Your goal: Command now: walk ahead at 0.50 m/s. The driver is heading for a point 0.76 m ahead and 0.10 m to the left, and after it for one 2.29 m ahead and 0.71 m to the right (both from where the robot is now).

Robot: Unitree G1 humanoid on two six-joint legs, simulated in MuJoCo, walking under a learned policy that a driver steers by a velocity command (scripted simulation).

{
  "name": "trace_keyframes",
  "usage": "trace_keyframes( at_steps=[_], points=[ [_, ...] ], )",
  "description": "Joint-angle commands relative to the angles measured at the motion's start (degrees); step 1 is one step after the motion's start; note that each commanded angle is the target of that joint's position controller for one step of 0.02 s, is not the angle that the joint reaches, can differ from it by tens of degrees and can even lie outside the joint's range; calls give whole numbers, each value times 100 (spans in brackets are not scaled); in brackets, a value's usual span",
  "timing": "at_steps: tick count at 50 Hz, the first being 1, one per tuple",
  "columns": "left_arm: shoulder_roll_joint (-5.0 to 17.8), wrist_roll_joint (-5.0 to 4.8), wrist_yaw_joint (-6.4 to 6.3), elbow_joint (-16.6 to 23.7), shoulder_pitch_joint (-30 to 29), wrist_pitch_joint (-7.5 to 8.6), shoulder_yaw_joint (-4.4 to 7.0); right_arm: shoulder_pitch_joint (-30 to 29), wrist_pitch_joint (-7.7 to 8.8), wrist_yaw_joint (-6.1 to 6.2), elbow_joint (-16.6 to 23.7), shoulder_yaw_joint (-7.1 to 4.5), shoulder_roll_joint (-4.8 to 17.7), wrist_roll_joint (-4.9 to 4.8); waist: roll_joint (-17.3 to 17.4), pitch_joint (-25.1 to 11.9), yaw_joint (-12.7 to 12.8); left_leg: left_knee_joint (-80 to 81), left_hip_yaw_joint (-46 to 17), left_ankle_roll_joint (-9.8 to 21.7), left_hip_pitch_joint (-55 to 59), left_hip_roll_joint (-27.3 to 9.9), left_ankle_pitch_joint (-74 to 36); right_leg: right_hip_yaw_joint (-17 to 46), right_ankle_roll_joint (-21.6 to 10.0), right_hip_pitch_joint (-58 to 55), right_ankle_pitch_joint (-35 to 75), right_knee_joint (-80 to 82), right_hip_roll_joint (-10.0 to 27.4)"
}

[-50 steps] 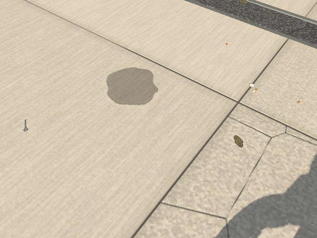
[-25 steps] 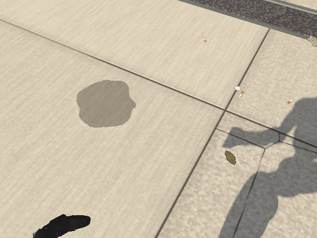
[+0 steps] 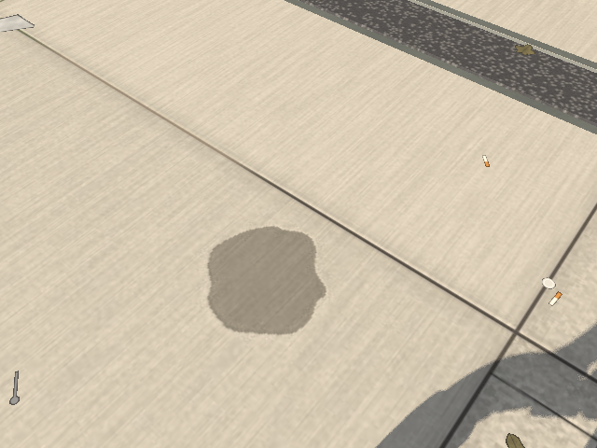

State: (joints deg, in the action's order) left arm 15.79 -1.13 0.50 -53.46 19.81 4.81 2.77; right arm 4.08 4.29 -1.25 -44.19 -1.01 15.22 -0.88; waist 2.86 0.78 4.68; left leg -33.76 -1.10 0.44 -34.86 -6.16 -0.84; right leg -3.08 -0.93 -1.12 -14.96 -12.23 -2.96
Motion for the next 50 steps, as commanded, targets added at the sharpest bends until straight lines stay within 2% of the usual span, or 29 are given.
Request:
trace_keyframes(
  at_steps=[1,2,3,4,5,6,7,8,9,11,14,17,21,25,27,30,31,32,33,34,35,36,37,38,39,41,43,47,50],
  points=[
    [1079,-34,-63,172,-16,-52,268,-300,121,-65,479,-188,632,-13,-673,190,-248,317,28,202,297,106,401,793,-893,-1,1718,-49,1834],
    [1091,-36,-73,184,-131,-91,271,46,134,-68,398,-247,722,-5,-722,16,-478,450,159,295,786,245,520,707,-802,-35,2362,-463,1760],
    [988,-11,-76,201,-192,-133,239,809,134,-41,161,-379,920,14,-627,-432,-843,554,336,426,1773,444,558,480,-662,100,3098,-1411,1471],
    [686,86,-79,302,-110,-140,118,1817,120,16,-69,-529,1304,50,-152,-1237,-1182,441,-290,704,3305,-160,456,173,-461,894,2395,-3009,1120],
    [15,121,-31,435,533,-14,-79,2225,77,34,-140,-656,1915,138,1400,-1825,-890,956,-2935,1613,5295,-1492,1250,15,-53,3282,-340,-5175,75],
    [354,20,8,320,448,118,-21,2336,78,-7,-144,-524,1394,89,1239,-2120,-1038,1722,-4180,1782,5481,-1670,2052,849,-81,4086,-1796,-6098,59],
    [784,-137,42,432,-25,193,94,1905,102,-16,-67,-428,1103,83,724,-1290,-999,1738,-3409,1506,4870,-1512,2175,930,-198,4583,-1449,-6408,393],
    [773,-131,18,531,-405,212,90,1480,105,-17,30,-378,930,80,294,-835,-861,1783,-2622,1331,4118,-1273,1743,771,-243,4509,-899,-6218,713],
    [723,-41,-15,559,-587,187,106,1140,111,-36,63,-333,768,105,102,-467,-696,1940,-2054,1247,3400,-1035,1170,698,-218,4290,-493,-5838,918],
    [587,14,-31,500,-424,47,134,934,160,-59,59,-290,593,157,273,-341,-429,2272,-1460,1157,2724,-748,621,726,-173,3674,-43,-5396,1118],
    [413,63,-62,529,-524,-80,123,1136,223,-20,-82,-349,755,123,147,-184,-369,2550,-1001,1281,2600,-694,-25,667,-25,3821,401,-4896,1147],
    [352,106,-65,706,-1064,-73,124,1417,175,71,-237,-378,811,108,25,-29,-498,2662,-715,1253,2863,-669,-262,649,103,4267,1136,-4016,1145],
    [217,67,3,895,-1763,-7,78,1688,116,142,-409,-389,853,62,82,175,-733,2743,-323,1093,3016,-508,-68,470,110,4137,1988,-2767,975],
    [185,20,113,1124,-2386,59,38,2041,25,171,-645,-417,890,30,67,389,-950,2561,-264,1091,3539,-685,-91,354,34,4170,1940,-2071,820],
    [218,-1,186,1228,-2530,95,36,2093,-26,188,-733,-444,915,4,106,440,-931,2366,-304,1047,3848,-844,-284,368,-85,4167,1651,-1854,779],
    [449,5,240,1164,-2121,131,126,1883,-83,216,-745,-490,1008,-19,275,146,-596,1749,-265,889,4095,-910,-1674,192,-335,3343,1086,-1650,530],
    [601,30,215,1000,-1544,140,224,1788,-112,217,-733,-483,999,-30,270,-201,-261,1055,-172,792,3942,-734,-2534,42,-461,2418,1120,-1503,335],
    [892,58,160,717,-564,144,371,1766,-126,217,-690,-418,857,-3,134,-835,166,-92,-10,624,3317,-418,-2441,171,-658,901,1304,-1587,441],
    [1373,138,81,558,463,125,481,1860,-109,217,-529,-292,563,145,-767,-1767,407,-2044,236,411,1947,64,-226,1664,-1019,-911,1392,-1731,1749],
    [1491,158,124,478,528,115,479,2594,18,168,-566,-139,-70,15,-2143,-2391,-18,-3646,-251,173,-64,993,3477,4248,-1817,-2337,254,-900,2779],
    [931,88,110,544,335,121,349,2082,108,160,-614,-310,672,-144,-1361,-1829,216,-4177,-803,229,-621,651,3377,3985,-1525,-1862,-382,-606,2561],
    [704,71,77,598,-99,134,280,1582,148,159,-450,-381,870,-219,-1146,-1041,134,-4120,-653,294,-845,375,2801,3039,-1238,-1054,-206,-481,2394],
    [563,101,74,636,-508,149,230,1371,137,200,-434,-381,786,-190,-694,-669,-72,-3862,-553,274,-552,93,2280,2434,-1081,-233,223,-276,2186],
    [398,133,82,634,-776,169,195,1310,84,226,-448,-421,715,-119,-692,-356,-230,-3566,-546,249,-326,-57,1964,1917,-987,356,535,-63,1980],
    [315,192,81,605,-895,196,175,1487,0,217,-493,-434,600,-116,-865,-295,-400,-3444,-589,245,22,-182,1743,1535,-921,718,729,116,1859],
    [328,200,72,512,-937,250,199,1593,-143,211,-514,-424,365,-130,-813,-146,-527,-3297,-552,209,134,-235,1565,1016,-958,1049,1138,376,1786],
    [466,213,25,426,-886,277,249,1378,-227,226,-401,-437,326,-95,-687,28,-551,-3046,-600,152,-192,-255,1172,617,-986,1089,1508,507,1792],
    [583,217,-95,329,-766,221,284,872,-197,142,-214,-433,286,-45,-584,184,-455,-1900,-507,71,-520,-185,96,-98,-887,803,1894,580,1672],
    [701,169,-154,277,-579,159,314,237,-169,28,7,-360,170,-15,-482,359,-217,-1062,-86,102,-461,-134,-315,-484,-820,565,1958,609,1696]
  ],
)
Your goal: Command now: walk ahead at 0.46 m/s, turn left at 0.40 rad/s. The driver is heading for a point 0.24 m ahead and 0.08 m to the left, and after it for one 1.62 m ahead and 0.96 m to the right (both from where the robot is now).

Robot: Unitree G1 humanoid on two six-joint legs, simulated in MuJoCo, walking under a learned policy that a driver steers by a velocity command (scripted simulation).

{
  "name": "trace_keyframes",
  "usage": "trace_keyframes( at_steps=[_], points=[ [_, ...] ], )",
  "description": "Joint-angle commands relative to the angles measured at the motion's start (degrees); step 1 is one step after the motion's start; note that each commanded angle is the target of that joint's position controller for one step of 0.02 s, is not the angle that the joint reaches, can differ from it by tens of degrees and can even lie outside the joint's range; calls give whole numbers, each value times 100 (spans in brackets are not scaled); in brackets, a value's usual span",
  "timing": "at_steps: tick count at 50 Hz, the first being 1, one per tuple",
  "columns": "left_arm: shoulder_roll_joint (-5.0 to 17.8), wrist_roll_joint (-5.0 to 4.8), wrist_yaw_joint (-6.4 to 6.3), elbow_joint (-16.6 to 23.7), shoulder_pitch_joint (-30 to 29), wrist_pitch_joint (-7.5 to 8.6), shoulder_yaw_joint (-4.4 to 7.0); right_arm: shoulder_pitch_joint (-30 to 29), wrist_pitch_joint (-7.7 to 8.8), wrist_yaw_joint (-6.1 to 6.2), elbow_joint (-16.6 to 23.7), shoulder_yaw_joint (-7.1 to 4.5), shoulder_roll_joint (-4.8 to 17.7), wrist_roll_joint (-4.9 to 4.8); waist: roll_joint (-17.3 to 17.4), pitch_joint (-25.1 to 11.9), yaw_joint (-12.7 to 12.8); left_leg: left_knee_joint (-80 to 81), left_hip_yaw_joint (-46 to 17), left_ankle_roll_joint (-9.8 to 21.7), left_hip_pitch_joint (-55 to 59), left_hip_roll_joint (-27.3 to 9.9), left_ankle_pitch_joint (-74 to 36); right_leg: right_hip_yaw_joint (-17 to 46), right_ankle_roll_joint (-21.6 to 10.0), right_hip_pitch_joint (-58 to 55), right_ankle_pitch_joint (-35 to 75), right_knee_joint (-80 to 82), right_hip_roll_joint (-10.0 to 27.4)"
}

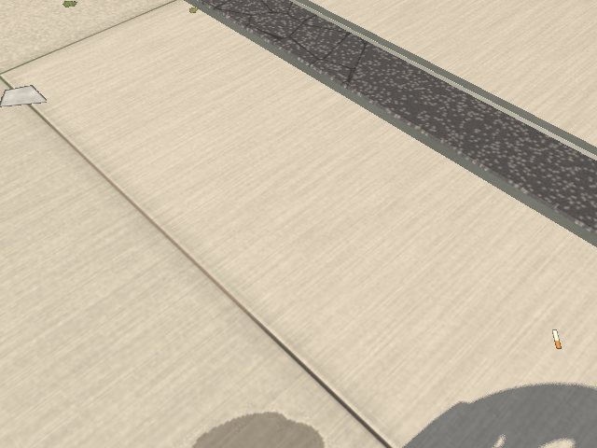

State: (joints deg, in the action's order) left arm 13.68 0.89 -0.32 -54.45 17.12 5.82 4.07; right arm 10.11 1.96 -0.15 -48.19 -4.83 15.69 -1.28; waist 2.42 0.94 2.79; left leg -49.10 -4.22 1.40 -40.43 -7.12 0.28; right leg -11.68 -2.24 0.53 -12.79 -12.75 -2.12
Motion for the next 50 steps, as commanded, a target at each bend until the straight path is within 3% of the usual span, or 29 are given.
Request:
trace_keyframes(
  at_steps=[1,3,5,6,7,8,9,10,11,12,13,14,16,18,20,24,28,31,32,33,34,35,36,37,38,40,44,50],
  points=[
    [905,-56,-77,293,-155,21,179,-593,76,-105,490,63,40,63,-339,475,57,792,291,36,152,22,-391,308,-702,356,2114,563,1622],
    [916,-131,-68,104,134,-92,170,-860,104,-151,643,111,-60,120,-356,549,97,1259,530,87,323,215,-128,296,-730,99,3156,199,1679],
    [1044,-218,-54,-9,159,-188,189,-798,132,-188,693,86,45,144,-597,351,-56,1546,657,202,685,395,235,444,-683,-231,4120,-268,1768],
    [1140,-253,-53,-19,48,-212,208,-573,152,-190,643,32,209,158,-741,148,-239,1697,698,279,1051,535,371,543,-600,-367,4633,-613,1747],
    [1191,-287,-52,-15,-143,-235,215,-33,179,-178,471,-60,412,179,-779,-175,-594,2081,751,383,1736,693,90,564,-442,-421,4851,-1201,1600],
    [1118,-284,-39,-38,-137,-238,184,610,206,-124,241,-184,737,215,-615,-587,-909,2488,735,520,2862,691,-1145,475,-198,-92,4499,-2084,1293],
    [788,-109,-15,115,-83,-194,58,1324,201,-18,89,-290,1256,362,58,-1472,-1040,1864,-255,845,4705,-412,-4077,439,103,1146,2166,-3643,861],
    [69,-92,69,-30,896,-164,-168,1166,165,22,140,-219,1374,409,1232,-2532,-511,1692,-2040,2040,6373,-2058,-5685,1014,442,2751,-2886,-5613,29],
    [695,-286,50,-189,663,-177,15,1197,123,-3,264,-169,1051,310,558,-2955,-854,1996,-1911,1958,5916,-1827,-4850,1927,437,2711,-2982,-6047,158],
    [862,-428,18,67,30,-215,92,662,121,10,335,-131,931,234,533,-2070,-752,2234,-1171,1684,5304,-1550,-3920,1717,396,3275,-2743,-6081,390],
    [729,-381,-59,85,-195,-286,82,216,130,30,344,-64,694,189,215,-1407,-565,2524,-791,1415,4488,-1265,-2934,1561,409,3407,-2347,-5789,614],
    [712,-292,-130,30,-201,-406,128,-89,142,42,345,-3,462,191,204,-956,-400,2841,-462,1268,3665,-1111,-2209,1505,455,3183,-1988,-5571,745],
    [551,-242,-193,10,110,-660,155,-470,143,55,328,-10,431,319,386,-696,-83,3341,5,1210,2545,-975,-1289,1341,508,2437,-1455,-5477,745],
    [520,-215,-248,133,111,-781,190,-642,142,108,310,-34,513,349,417,-564,-3,3598,255,1304,2244,-1023,-683,1272,530,2441,-1228,-5224,755],
    [567,-179,-253,320,-123,-836,212,-658,114,200,247,-67,603,318,436,-535,-49,3735,384,1313,2357,-1108,-73,1282,517,2620,-886,-4807,855],
    [607,-159,-148,615,-556,-876,217,-771,-14,338,173,-112,751,261,429,-538,-149,3797,675,1210,2563,-1198,536,1102,466,2499,-542,-4015,878],
    [678,-165,-24,826,-762,-907,250,-744,-150,330,84,-155,885,173,427,-504,-207,3496,815,1060,2968,-1351,464,848,320,2281,-749,-3294,752],
    [667,-132,60,780,-376,-905,287,-827,-251,305,18,-170,888,16,343,-543,53,2740,1077,632,3010,-1180,472,555,13,1516,-80,-1932,469],
    [868,-86,36,731,-181,-883,361,-524,-292,282,-126,-147,701,2,-88,-457,64,1998,1332,244,2737,-845,911,912,-232,1123,571,-1226,460],
    [1515,-72,-68,805,-55,-841,505,-490,-317,242,-47,-85,418,187,-1601,-337,-115,310,1884,-331,1467,-140,2346,2714,-741,502,2611,-750,1689],
    [1903,56,-64,984,-173,-740,517,-940,-281,271,283,-76,372,261,-2108,-353,-115,-1037,1179,-635,209,682,3965,4076,-1831,382,3387,-635,2504],
    [1710,111,-2,989,-145,-589,489,-1303,-275,282,358,-119,545,209,-1397,-606,70,-1690,448,-548,74,668,3837,3884,-1909,423,2964,-555,2337],
    [1603,49,-11,1024,-379,-475,459,-1285,-264,290,334,-152,611,103,-1174,-550,-97,-1769,247,-432,-55,590,3260,3389,-1559,359,2686,-579,2003],
    [1446,-68,-52,1097,-694,-447,433,-1122,-254,338,187,-181,636,113,-905,-577,-237,-1670,146,-395,-72,496,2800,3081,-1216,330,2440,-678,1764],
    [1229,-173,-93,1152,-888,-467,364,-1077,-250,374,131,-222,751,159,-916,-575,-293,-1568,101,-400,-5,463,2543,2931,-1066,402,2480,-705,1685],
    [1095,-154,-162,1179,-815,-503,307,-1014,-218,355,114,-230,683,155,-905,-769,-340,-1578,91,-419,297,579,2170,2823,-1061,438,2746,-731,1547],
    [1225,-172,-231,1183,-624,-542,343,-1137,-181,340,142,-167,488,98,-910,-744,-223,-517,14,-503,372,689,1888,2955,-1055,205,2325,-726,1440],
    [1364,-142,-210,1319,-859,-644,378,-1105,-121,234,122,-146,574,68,-1116,-572,-157,635,-33,-578,1283,846,1920,3394,-1085,826,1525,-725,1285]
  ],
)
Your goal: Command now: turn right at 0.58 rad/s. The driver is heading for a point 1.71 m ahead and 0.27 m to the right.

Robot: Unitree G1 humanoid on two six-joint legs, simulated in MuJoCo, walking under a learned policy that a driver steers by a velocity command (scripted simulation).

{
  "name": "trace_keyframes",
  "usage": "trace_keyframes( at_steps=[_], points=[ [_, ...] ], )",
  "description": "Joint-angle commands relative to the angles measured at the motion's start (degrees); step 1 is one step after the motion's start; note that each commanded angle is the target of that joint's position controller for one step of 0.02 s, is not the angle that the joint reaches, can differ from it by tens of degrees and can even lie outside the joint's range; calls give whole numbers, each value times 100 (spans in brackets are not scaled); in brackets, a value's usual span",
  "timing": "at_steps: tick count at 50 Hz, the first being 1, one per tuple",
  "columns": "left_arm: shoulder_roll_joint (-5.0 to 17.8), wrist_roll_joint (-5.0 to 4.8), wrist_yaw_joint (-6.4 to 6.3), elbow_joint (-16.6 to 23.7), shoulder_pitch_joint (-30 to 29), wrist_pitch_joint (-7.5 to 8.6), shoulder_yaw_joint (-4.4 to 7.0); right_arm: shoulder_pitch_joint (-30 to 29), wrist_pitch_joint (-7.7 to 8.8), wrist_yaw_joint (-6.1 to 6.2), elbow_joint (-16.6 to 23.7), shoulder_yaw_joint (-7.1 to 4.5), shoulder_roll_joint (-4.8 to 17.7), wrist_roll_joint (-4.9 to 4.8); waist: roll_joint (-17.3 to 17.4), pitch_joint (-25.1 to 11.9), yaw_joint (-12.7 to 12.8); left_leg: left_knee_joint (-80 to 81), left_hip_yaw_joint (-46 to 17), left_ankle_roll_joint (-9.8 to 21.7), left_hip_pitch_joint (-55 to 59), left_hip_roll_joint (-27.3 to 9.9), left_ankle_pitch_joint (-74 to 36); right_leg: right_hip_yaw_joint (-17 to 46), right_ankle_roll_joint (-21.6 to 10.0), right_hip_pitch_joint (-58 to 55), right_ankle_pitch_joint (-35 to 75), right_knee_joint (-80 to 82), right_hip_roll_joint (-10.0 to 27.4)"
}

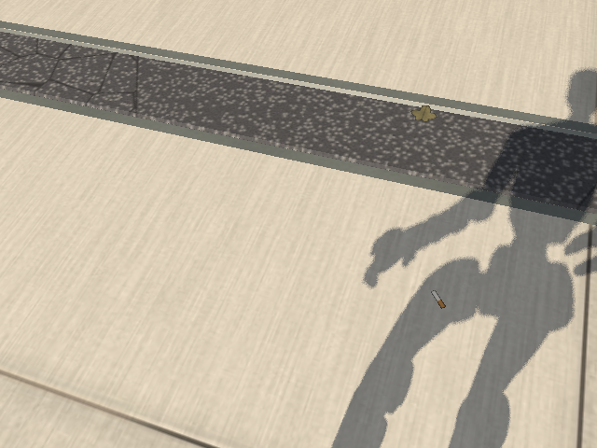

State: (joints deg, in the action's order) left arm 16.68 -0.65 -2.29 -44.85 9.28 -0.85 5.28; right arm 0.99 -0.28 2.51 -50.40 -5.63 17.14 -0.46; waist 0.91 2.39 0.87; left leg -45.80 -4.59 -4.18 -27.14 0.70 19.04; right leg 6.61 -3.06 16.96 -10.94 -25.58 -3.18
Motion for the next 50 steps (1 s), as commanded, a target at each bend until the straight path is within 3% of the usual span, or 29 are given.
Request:
trace_keyframes(
  at_steps=[1,4,6,7,8,9,10,12,13,16,18,20,22,25,26,27,28,29,30,31,32,33,36,40,43,50],
  points=[
    [1061,13,-2,385,-122,7,252,-142,129,-56,337,-67,454,-21,-989,-724,31,461,-6,-4,84,92,96,1671,-994,-798,1423,505,1370],
    [1038,-10,1,485,-296,-53,222,142,221,-146,294,-74,519,-42,-1065,-805,-81,1229,0,89,571,160,12,1985,-884,-855,1893,252,1269],
    [967,-75,-43,589,-481,-118,176,623,271,-207,159,-111,598,-28,-947,-846,-373,2533,83,245,1478,49,-1084,1903,-528,-564,1551,-89,932],
    [737,-47,-60,638,-329,-134,109,818,256,-191,127,-190,925,58,-331,-994,-300,2740,-558,526,2257,-782,-1569,1527,-226,87,430,-793,549],
    [441,-46,-37,684,65,-93,55,605,174,-126,202,-249,1368,149,1286,-883,142,2715,-1878,1289,2765,-1944,-3116,407,128,1367,-2084,-1936,-502],
    [937,11,-4,717,34,-24,191,590,184,-142,294,-186,1150,312,1400,-861,-14,2827,-2541,2051,2365,-2610,-3421,302,357,1733,-2795,-3257,-302],
    [1269,-36,28,614,98,-22,313,297,197,-116,433,-105,872,278,895,-735,94,2788,-1998,2005,2190,-2371,-3206,358,432,1711,-2369,-3924,-63],
    [1111,-41,13,442,206,-138,328,-49,169,-67,538,-30,602,110,646,-482,153,2729,-984,1512,2087,-1675,-2485,173,609,1838,-1641,-4355,68],
    [962,-45,30,476,166,-182,289,-3,153,-35,532,-2,586,72,684,-391,86,2748,-754,1518,2058,-1590,-2570,108,694,1902,-1431,-4501,91],
    [699,-114,77,757,-258,-180,176,396,74,56,449,-12,708,115,822,-343,-193,2877,-295,1635,2399,-1518,-2628,-277,837,2036,-1102,-3815,257],
    [607,-75,97,893,-433,-165,112,600,42,74,416,-47,845,116,832,-484,-346,2848,-243,1716,2670,-1648,-2749,-351,885,1862,-1152,-3204,407],
    [494,-29,134,948,-427,-150,32,558,21,23,430,-86,1002,84,877,-572,-350,2810,-62,1722,2507,-1680,-2866,-510,828,1282,-1273,-2542,476],
    [545,-26,165,920,-324,-154,19,498,8,-54,445,-112,1106,41,960,-578,-321,2767,54,1705,2258,-1698,-2982,-733,739,712,-1266,-1986,419],
    [585,-15,217,790,-39,-183,43,443,3,-134,397,-91,1128,-88,917,-537,-145,2449,84,1538,2121,-1692,-2796,-903,500,-16,-596,-683,294],
    [550,-16,240,649,240,-184,48,462,-1,-154,358,-56,1036,-141,816,-618,-11,2301,180,1362,1852,-1608,-2131,-1028,337,-630,-90,52,197],
    [624,-29,224,561,421,-193,75,730,27,-202,224,34,775,-113,526,-692,32,2040,362,1031,1308,-1419,-1154,-843,162,-1444,192,467,247],
    [916,-36,150,518,741,-193,134,822,80,-292,242,205,267,116,-638,-973,10,846,931,514,383,-924,452,512,-132,-2409,633,620,1269],
    [1491,11,155,560,976,-152,225,469,152,-303,553,227,247,149,-1648,-868,170,-305,1129,246,-999,-207,1930,2179,-1182,-2403,-319,967,2457],
    [1364,99,214,478,1141,10,214,80,204,-271,639,78,742,-28,-1168,-685,505,-1197,510,260,-1267,-385,1830,2684,-1600,-1908,-1759,1420,2522],
    [1156,106,215,457,890,144,144,46,223,-287,657,-2,914,-154,-1160,-241,326,-1419,363,387,-1497,-573,1305,2340,-1347,-1674,-2706,1606,2263],
    [1004,89,186,468,614,236,102,186,240,-283,528,-32,901,-162,-1209,18,187,-1413,340,461,-1532,-657,857,1994,-1075,-1494,-2796,1714,2004],
    [855,54,155,479,469,292,47,261,265,-271,450,-57,925,-102,-1203,134,127,-1294,303,470,-1549,-706,425,1722,-921,-1440,-2497,1809,1848],
    [729,84,111,454,559,422,4,361,409,-327,327,-29,684,-38,-832,76,31,-932,344,445,-1438,-687,-685,1121,-807,-1496,-1335,1956,1611],
    [840,63,123,364,680,517,56,193,450,-379,355,78,457,-47,-763,31,108,147,414,275,-1193,-626,-1401,493,-803,-1470,-641,2027,1577],
    [941,58,141,212,879,547,106,-27,417,-422,470,153,409,-80,-726,192,238,605,427,264,-1104,-602,-1570,190,-819,-1406,-526,2092,1728],
    [1019,-35,148,-24,1024,490,192,-265,446,-604,827,236,474,-112,-595,389,280,1118,546,731,-1013,-508,-1081,-506,-642,-1973,326,1726,2044]
  ],
)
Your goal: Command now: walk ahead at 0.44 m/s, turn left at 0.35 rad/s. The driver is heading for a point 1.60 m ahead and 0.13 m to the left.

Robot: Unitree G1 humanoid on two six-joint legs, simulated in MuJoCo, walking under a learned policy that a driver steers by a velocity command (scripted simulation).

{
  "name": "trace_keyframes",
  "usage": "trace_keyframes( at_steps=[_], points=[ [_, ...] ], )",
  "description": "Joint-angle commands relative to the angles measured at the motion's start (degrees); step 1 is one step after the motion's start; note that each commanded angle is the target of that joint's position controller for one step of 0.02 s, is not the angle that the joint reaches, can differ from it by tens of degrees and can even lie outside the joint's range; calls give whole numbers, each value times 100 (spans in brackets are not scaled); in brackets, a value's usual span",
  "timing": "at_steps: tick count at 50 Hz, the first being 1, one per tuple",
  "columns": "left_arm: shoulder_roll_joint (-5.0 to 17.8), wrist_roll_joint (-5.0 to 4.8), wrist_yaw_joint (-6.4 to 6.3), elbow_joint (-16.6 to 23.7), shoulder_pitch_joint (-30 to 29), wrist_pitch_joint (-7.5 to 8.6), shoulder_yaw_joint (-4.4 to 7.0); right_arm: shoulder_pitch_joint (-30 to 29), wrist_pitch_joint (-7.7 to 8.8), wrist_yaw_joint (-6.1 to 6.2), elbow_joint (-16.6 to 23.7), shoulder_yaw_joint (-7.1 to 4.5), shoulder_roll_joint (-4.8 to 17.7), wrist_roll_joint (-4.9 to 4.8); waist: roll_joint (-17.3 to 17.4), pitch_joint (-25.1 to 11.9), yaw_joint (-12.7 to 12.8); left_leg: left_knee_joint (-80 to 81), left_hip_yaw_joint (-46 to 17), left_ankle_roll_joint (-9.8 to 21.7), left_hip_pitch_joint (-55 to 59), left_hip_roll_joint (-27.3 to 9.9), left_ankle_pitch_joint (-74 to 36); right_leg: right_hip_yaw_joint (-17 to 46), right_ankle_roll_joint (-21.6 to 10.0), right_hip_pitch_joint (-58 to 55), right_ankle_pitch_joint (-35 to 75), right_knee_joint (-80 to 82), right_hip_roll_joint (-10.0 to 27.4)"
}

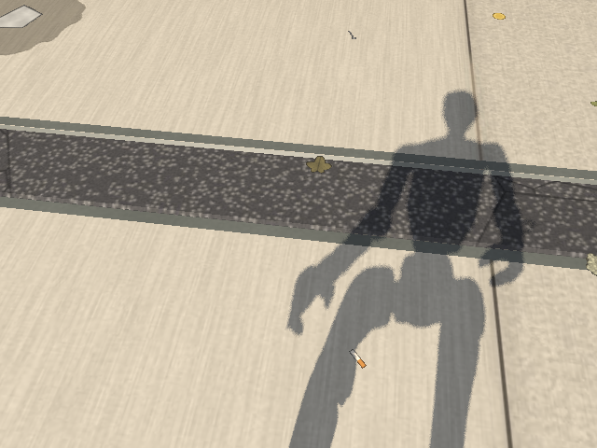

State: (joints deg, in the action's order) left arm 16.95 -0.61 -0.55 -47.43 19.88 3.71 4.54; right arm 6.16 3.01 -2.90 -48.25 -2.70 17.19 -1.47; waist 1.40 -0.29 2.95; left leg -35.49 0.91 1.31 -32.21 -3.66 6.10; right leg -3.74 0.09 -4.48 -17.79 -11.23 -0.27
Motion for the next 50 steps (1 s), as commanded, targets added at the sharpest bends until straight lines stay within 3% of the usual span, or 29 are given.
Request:
trace_keyframes(
  at_steps=[1,2,3,4,5,6,7,8,9,10,13,18,21,24,27,28,29,30,31,32,33,34,35,36,39,41,45,47,50],
  points=[
    [1049,-41,-33,251,-104,5,281,-626,119,-76,620,-80,523,-12,-681,546,-39,128,156,286,-162,58,346,398,-889,175,1728,25,1730],
    [1095,-39,-50,287,-228,-31,284,-231,116,-70,554,-144,611,-10,-685,283,-301,249,373,403,543,284,308,146,-755,292,2891,-558,1607],
    [1023,-10,-77,318,-219,-71,251,522,106,-43,345,-291,822,-16,-541,-210,-656,344,548,534,1668,600,250,-226,-569,569,4012,-1693,1336],
    [859,79,-129,428,-130,-76,164,1503,82,15,124,-483,1206,-60,-186,-835,-1045,309,-67,777,3224,405,377,-473,-286,1527,3722,-3265,1055],
    [214,197,-80,794,187,56,-54,1948,59,73,124,-630,1930,-32,1531,-1392,-775,1115,-3460,1848,4966,-1183,1838,-376,237,3955,234,-5662,5],
    [422,49,-31,751,-139,276,-62,1916,117,52,243,-470,1503,-37,1179,-1842,-965,2140,-4997,2021,5300,-1562,2547,890,148,4688,-1345,-6462,-219],
    [781,-185,52,886,-503,414,24,1625,156,60,293,-392,1237,22,853,-1110,-968,2164,-4264,1800,4891,-1520,2358,992,-8,5270,-988,-6671,112],
    [783,-166,54,927,-719,491,-3,1367,177,72,393,-351,1076,33,333,-722,-852,2073,-3550,1623,4218,-1284,1893,919,-142,5163,-553,-6382,391],
    [769,-14,23,935,-820,514,16,1034,168,82,482,-297,915,63,6,-367,-647,2102,-3002,1512,3433,-1079,1311,882,-149,4889,-216,-5859,581],
    [788,75,2,919,-754,467,59,782,169,107,598,-229,745,131,69,-228,-438,2231,-2593,1432,2870,-857,867,922,-141,4458,52,-5464,727],
    [598,128,30,864,-518,272,37,642,185,183,685,-207,717,138,255,-74,-234,2525,-1876,1490,2190,-658,-312,725,76,4082,503,-4886,758],
    [283,106,62,1136,-1428,267,-87,1046,199,303,526,-218,801,69,191,177,-554,2576,-938,1117,2017,-225,-1047,480,256,3882,2363,-2836,537],
    [219,24,160,1290,-2015,330,-132,1437,172,321,387,-222,851,41,207,359,-834,2596,-1048,1074,2243,-377,-596,403,184,3746,2895,-2084,368],
    [325,17,258,1422,-2296,378,-108,1687,86,340,278,-236,856,42,219,429,-877,2227,-1260,1051,3104,-707,-1010,459,-19,4107,2492,-1698,290],
    [504,21,295,1400,-1964,389,-37,1672,-4,381,266,-285,962,56,381,207,-590,1592,-1319,894,3702,-869,-2558,359,-297,3723,1635,-1584,107],
    [656,21,271,1293,-1486,386,42,1589,-31,384,297,-293,1001,74,459,-143,-307,1005,-1222,822,3729,-750,-3654,187,-444,3021,1467,-1563,-79],
    [882,38,236,1102,-653,383,141,1456,-53,380,364,-241,921,102,403,-756,158,-22,-987,663,3349,-477,-3963,215,-683,1714,1818,-1566,31],
    [1227,127,186,970,367,358,203,1475,-45,380,518,-117,614,224,-180,-1676,496,-1730,-811,494,2173,-75,-2316,1423,-1084,-114,1987,-1858,1094],
    [1443,99,244,759,624,331,272,2443,64,320,503,38,32,109,-2007,-2388,8,-3697,-726,122,-51,971,2366,4227,-2030,-2005,785,-1317,2325],
    [830,-25,242,799,616,311,120,2001,139,287,449,-48,639,25,-1307,-2056,310,-4163,-1190,153,-736,695,2637,4518,-1795,-1873,-105,-855,2178],
    [660,-18,199,833,202,276,55,1298,191,256,658,-124,868,-77,-856,-1122,334,-4161,-994,160,-1049,408,2152,3579,-1558,-1092,44,-724,2001],
    [659,43,185,867,-149,241,34,928,231,260,770,-93,789,-27,-280,-620,172,-3868,-758,141,-928,127,1679,3002,-1436,-242,713,-581,1785],
    [582,80,194,876,-373,229,4,750,243,255,813,-116,732,68,-144,-239,15,-3506,-665,89,-825,-37,1433,2594,-1422,383,1329,-418,1581],
    [519,134,192,880,-469,246,-28,886,215,241,807,-125,657,74,-333,-203,-179,-3318,-667,53,-524,-184,1271,2327,-1417,752,1641,-260,1448],
    [542,32,205,766,-519,312,-17,1095,88,255,760,-59,376,87,-528,-109,-383,-2677,-509,-126,-306,-334,1152,1764,-1521,1272,2019,128,1304],
    [705,22,167,680,-476,301,32,712,72,270,909,-12,288,143,-473,72,-327,-2040,-414,-260,-485,-400,693,1449,-1540,1429,2190,317,1259],
    [825,-19,113,531,-272,217,58,-60,156,211,1077,47,162,123,-440,218,-43,-422,-211,-277,-161,-228,-775,807,-1250,1465,2123,368,934],
    [902,-52,113,395,8,178,77,-407,191,168,1179,42,182,84,-461,249,121,8,-141,-254,-36,-102,-1099,808,-1200,1264,1977,300,1025],
    [944,-97,95,239,205,84,100,-734,232,93,1353,-5,296,57,-506,351,147,420,-250,-78,-119,-35,-805,1014,-1101,744,1985,7,1310]
  ],
)
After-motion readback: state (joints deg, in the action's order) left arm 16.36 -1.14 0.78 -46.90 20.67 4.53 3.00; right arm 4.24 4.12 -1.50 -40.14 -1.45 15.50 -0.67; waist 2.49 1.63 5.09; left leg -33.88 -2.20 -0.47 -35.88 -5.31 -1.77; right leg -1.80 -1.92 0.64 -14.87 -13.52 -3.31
